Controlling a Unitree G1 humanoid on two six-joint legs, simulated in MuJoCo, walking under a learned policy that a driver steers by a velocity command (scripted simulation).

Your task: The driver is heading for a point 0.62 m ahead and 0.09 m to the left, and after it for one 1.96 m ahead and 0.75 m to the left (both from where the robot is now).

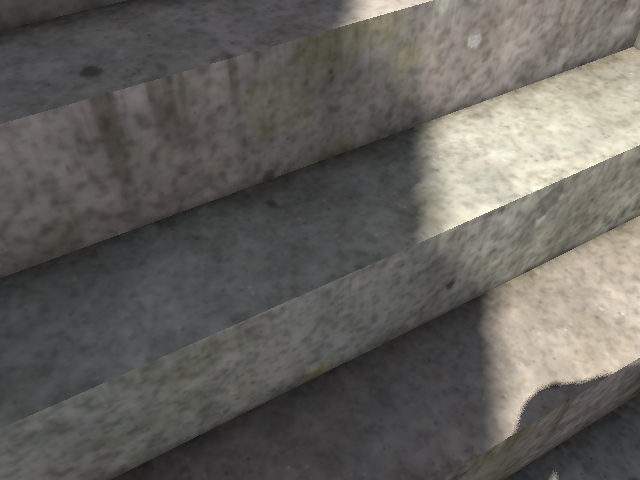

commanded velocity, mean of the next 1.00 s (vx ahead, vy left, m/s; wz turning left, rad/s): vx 0.48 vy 0.00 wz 0.39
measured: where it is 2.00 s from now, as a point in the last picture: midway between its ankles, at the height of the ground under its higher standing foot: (367, 299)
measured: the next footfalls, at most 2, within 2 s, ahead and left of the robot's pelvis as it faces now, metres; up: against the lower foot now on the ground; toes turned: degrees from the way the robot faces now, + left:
left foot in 0.12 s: +0.09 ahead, +0.12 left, +0.22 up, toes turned -6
right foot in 0.78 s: +0.20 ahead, -0.12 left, +0.22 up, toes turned +14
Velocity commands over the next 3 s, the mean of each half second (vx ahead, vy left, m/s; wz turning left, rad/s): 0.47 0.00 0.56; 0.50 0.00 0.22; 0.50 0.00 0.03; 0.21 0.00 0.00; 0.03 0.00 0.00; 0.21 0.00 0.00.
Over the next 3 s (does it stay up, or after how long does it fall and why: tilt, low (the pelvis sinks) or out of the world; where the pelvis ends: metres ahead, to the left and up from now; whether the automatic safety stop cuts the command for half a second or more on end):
stays up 0.75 -0.09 0.62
